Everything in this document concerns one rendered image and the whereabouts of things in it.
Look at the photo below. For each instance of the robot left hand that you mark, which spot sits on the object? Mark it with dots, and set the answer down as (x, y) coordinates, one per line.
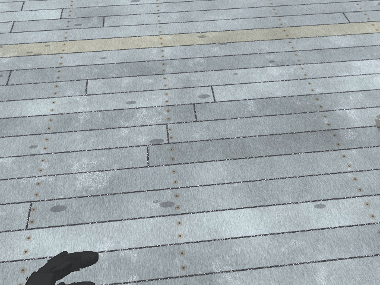
(61, 265)

